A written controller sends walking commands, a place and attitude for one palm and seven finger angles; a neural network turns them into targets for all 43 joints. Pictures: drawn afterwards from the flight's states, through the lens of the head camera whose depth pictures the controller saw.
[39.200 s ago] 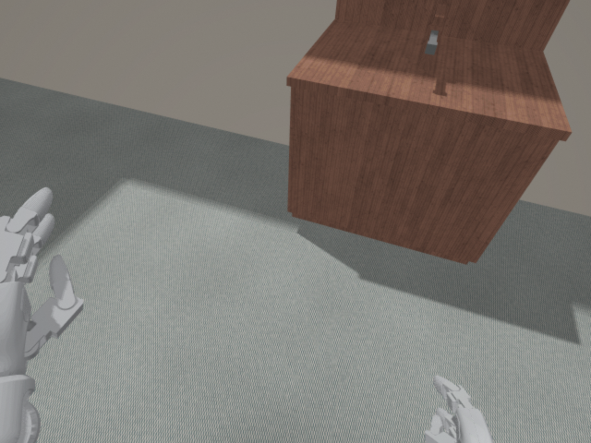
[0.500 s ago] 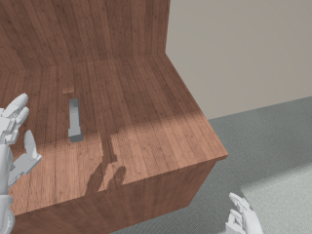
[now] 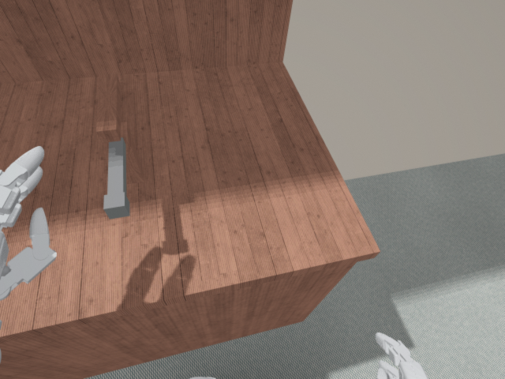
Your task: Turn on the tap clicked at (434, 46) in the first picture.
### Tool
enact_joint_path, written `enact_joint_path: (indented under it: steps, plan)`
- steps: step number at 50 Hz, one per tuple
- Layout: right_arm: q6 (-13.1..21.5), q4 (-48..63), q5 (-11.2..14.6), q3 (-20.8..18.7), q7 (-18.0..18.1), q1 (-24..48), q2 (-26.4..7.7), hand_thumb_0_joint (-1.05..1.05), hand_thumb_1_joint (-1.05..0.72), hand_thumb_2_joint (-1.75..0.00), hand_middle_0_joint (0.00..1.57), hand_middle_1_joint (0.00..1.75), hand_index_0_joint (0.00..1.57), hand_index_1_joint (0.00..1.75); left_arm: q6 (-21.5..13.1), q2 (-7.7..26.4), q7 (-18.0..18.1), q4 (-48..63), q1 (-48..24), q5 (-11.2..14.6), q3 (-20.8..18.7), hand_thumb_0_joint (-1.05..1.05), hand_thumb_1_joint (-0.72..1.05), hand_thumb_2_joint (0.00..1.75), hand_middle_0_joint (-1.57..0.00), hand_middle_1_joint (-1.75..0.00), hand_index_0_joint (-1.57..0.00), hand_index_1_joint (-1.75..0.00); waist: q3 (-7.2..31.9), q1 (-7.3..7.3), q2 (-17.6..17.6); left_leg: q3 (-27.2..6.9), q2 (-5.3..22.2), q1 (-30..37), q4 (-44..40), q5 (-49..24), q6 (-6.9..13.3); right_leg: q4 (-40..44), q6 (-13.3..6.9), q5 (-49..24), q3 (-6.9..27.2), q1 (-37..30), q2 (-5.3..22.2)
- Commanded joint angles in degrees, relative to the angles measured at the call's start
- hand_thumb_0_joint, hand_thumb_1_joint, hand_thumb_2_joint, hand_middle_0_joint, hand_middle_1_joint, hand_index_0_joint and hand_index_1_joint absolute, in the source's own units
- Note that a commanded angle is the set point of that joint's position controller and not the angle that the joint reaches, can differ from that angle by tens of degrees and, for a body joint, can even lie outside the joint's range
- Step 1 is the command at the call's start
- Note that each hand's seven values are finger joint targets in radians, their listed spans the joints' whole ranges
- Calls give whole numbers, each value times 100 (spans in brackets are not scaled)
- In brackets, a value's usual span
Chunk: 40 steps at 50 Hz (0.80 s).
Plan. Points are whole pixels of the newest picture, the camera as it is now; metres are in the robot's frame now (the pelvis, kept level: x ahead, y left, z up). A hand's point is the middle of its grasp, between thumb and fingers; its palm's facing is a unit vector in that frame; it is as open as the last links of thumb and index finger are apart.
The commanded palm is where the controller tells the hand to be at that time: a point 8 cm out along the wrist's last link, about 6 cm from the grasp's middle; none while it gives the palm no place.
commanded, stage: come to a stop and stand still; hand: left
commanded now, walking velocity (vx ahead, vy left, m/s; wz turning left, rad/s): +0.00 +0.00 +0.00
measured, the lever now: (117, 205) +0.32 +0.24 +0.08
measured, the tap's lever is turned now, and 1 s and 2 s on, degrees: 0 0 0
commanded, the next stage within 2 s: look again from close up in 0.30 s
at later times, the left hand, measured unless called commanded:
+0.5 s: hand (5, 283) +0.18 +0.27 +0.15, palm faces +0.35 -0.87 -0.34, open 7.4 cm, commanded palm +0.12 +0.30 +0.18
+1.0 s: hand out of the picture +0.16 +0.28 +0.16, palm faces +0.34 -0.87 -0.36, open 7.4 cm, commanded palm +0.10 +0.30 +0.18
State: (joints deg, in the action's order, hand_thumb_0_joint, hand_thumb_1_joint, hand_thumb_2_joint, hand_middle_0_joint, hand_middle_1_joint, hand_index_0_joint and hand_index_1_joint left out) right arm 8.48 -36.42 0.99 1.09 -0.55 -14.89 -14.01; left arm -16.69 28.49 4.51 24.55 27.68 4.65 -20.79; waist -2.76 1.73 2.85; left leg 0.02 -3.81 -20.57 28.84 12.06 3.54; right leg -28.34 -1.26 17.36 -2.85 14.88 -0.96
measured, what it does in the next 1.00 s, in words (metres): shifts its weight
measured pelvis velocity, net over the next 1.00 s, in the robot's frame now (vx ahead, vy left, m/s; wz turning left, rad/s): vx -0.06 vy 0.02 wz -0.03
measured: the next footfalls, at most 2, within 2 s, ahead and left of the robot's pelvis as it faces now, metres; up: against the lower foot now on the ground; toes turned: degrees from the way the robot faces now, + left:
none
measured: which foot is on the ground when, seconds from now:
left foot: down 0.00-1.00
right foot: down 0.00-1.00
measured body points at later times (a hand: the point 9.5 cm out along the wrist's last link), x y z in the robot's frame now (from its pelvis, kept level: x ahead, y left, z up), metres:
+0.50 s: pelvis -0.03 +0.01 +0.00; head +0.00 +0.04 +0.45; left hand +0.16 +0.32 +0.17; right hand +0.14 -0.21 -0.07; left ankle +0.03 +0.07 -0.74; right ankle -0.03 -0.10 -0.74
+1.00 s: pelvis -0.06 +0.02 +0.00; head -0.02 +0.06 +0.45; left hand +0.14 +0.32 +0.18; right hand +0.11 -0.20 -0.07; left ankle +0.03 +0.08 -0.74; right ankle -0.03 -0.10 -0.73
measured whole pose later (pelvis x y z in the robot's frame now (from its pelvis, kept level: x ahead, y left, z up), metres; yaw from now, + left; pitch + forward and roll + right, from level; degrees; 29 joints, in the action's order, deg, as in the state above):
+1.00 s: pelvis -0.06 +0.02 +0.00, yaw -2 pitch +1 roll -1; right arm 10.3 -33.9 2.2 0.8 0.0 -12.0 -10.1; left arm -15.0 25.1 4.3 25.1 21.8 5.7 -21.4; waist -3.6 3.4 3.9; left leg 2.3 -4.4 -20.7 23.8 4.7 4.3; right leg -30.7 0.6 16.8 -2.1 18.7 0.9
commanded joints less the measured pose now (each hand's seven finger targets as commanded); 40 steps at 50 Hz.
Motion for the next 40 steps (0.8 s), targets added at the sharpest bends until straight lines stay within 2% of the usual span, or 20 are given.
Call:
enact_joint_path:
  steps: [1, 5, 6, 7, 10, 11, 13, 15, 16, 19, 20, 21, 24, 25, 27, 30, 31, 35, 38, 40]
  plan:
    - [376, 732, 1, -262, 55, 233, -777, 0, -90, -90, 20, 30, 20, 30, -430, 1272, 266, 1471, -983, 99, -1060, 0, 90, 90, -20, -30, -20, -30, 1578, 37, -936, -693, 767, 1119, 26, -2154, -242, 203, -111, -1918, 456, -313, 814]
    - [496, 749, 123, -305, -71, 312, -782, 0, -90, -90, 20, 30, 20, 30, -385, 986, 242, 1625, -692, 101, -781, 0, 90, 90, -20, -30, -20, -30, 1640, 30, -988, -790, 812, 1450, 28, -2648, -259, 51, -112, -1850, 485, -180, 756]
    - [454, 707, 42, -319, -70, 62, -806, 0, -90, -90, 20, 30, 20, 30, -432, 834, 223, 1546, -574, 107, -728, 0, 90, 90, -20, -30, -20, -30, 1527, 48, -754, -816, 838, 1381, -20, -2843, -268, 60, -63, -1739, 291, -157, 715]
    - [437, 769, 79, -366, -79, 120, -804, 0, -90, -90, 20, 30, 20, 30, -407, 929, 216, 1556, -562, 118, -802, 0, 90, 90, -20, -30, -20, -30, 1464, 33, -670, -820, 888, 1361, 9, -2876, -298, 117, -51, -1751, 330, -151, 765]
    - [355, 785, 164, -395, -48, 372, -787, 0, -90, -90, 20, 30, 20, 30, -321, 913, 198, 1013, -279, 195, -996, 0, 90, 90, -20, -30, -20, -30, 1334, 10, -395, -794, 864, 1199, -143, -2300, -333, 220, -71, -1820, 467, -108, 795]
    - [281, 774, 86, -373, -16, 170, -749, 0, -90, -90, 20, 30, 20, 30, -355, 733, 169, 884, -272, 237, -907, 0, 90, 90, -20, -30, -20, -30, 1236, 36, -186, -783, 847, 996, -183, -2186, -339, 298, -30, -1829, 297, -187, 772]
    - [230, 868, 127, -398, 25, 274, -755, 0, -90, -90, 20, 30, 20, 30, -333, 791, 117, 705, -457, 314, -967, 0, 90, 90, -20, -30, -20, -30, 1049, 12, -85, -795, 825, 771, -231, -1518, -354, 483, -43, -1613, 388, -133, 847]
    - [236, 935, 209, -390, 56, 505, -749, 0, -90, -90, 20, 30, 20, 30, -295, 891, 97, 708, -535, 331, -992, 0, 90, 90, -20, -30, -20, -30, 1010, -30, -255, -848, 835, 915, -390, -1080, -333, 500, -77, -1291, 513, 66, 867]
    - [219, 920, 154, -355, 68, 349, -701, 0, -90, -90, 20, 30, 20, 30, -340, 692, 65, 719, -566, 333, -804, 0, 90, 90, -20, -30, -20, -30, 991, -11, -225, -842, 842, 817, -430, -900, -314, 547, -43, -1176, 362, 16, 827]
    - [312, 1024, 189, -338, 56, 479, -696, 0, -90, -90, 20, 30, 20, 30, -365, 688, 20, 992, -845, 347, -630, 0, 90, 90, -20, -30, -20, -30, 806, -28, -434, -936, 838, 690, -537, -132, -296, 687, -69, -672, 491, 155, 865]
    - [333, 1010, 220, -320, 57, 621, -710, 0, -90, -90, 20, 30, 20, 30, -375, 807, 37, 1179, -921, 313, -681, 0, 90, 90, -20, -30, -20, -30, 924, -32, -608, -989, 866, 862, -637, -80, -282, 617, -74, -546, 513, 211, 824]
    - [343, 995, 166, -293, 64, 516, -684, 0, -90, -90, 20, 30, 20, 30, -401, 668, 39, 1172, -932, 294, -543, 0, 90, 90, -20, -30, -20, -30, 890, -15, -631, -1011, 881, 707, -702, 140, -261, 636, -47, -460, 419, 142, 790]
    - [437, 992, 172, -292, 37, 510, -691, 0, -90, -90, 20, 30, 20, 30, -415, 748, 54, 1393, -1122, 236, -517, 0, 90, 90, -20, -30, -20, -30, 794, -33, -783, -1162, 904, 547, -806, 530, -293, 602, -52, -256, 457, 158, 777]
    - [447, 980, 197, -296, 45, 610, -721, 0, -90, -90, 20, 30, 20, 30, -406, 935, 83, 1492, -1133, 212, -679, 0, 90, 90, -20, -30, -20, -30, 937, -30, -912, -1230, 947, 664, -909, 579, -301, 486, -35, -162, 426, 161, 749]
    - [460, 988, 163, -299, 53, 502, -684, 0, -90, -90, 20, 30, 20, 30, -417, 857, 101, 1476, -1144, 183, -639, 0, 90, 90, -20, -30, -20, -30, 900, -28, -957, -1330, 996, 482, -1043, 862, -327, 394, -9, -120, 367, 97, 708]
    - [458, 972, 164, -296, 58, 574, -693, 0, -90, -90, 20, 30, 20, 30, -375, 986, 119, 1312, -893, 204, -842, 0, 90, 90, -20, -30, -20, -30, 929, -25, -942, -1393, 997, 480, -1128, 995, -356, 370, -9, -21, 364, 139, 710]
    - [441, 945, 119, -288, 70, 485, -635, 0, -90, -90, 20, 30, 20, 30, -389, 833, 112, 1267, -824, 205, -777, 0, 90, 90, -20, -30, -20, -30, 975, 1, -797, -1373, 1003, 408, -1142, 999, -347, 355, 0, -123, 308, 36, 683]
    - [493, 1002, 175, -333, 61, 568, -694, 0, -90, -90, 20, 30, 20, 30, -367, 832, 79, 1243, -561, 280, -832, 0, 90, 90, -20, -30, -20, -30, 1045, -30, -672, -1331, 974, 701, -1042, 680, -390, 430, -26, -50, 361, 212, 749]
    - [500, 1029, 156, -342, 75, 501, -660, 0, -90, -90, 20, 30, 20, 30, -354, 674, 55, 1187, -475, 291, -736, 0, 90, 90, -20, -30, -20, -30, 884, -8, -500, -1332, 984, 473, -1134, 929, -364, 493, -2, -68, 340, 164, 731]
    - [532, 1050, 199, -353, 84, 623, -694, 0, -90, -90, 20, 30, 20, 30, -336, 753, 62, 1256, -554, 263, -758, 0, 90, 90, -20, -30, -20, -30, 917, -23, -627, -1351, 992, 668, -1198, 885, -394, 448, 0, 35, 351, 272, 726]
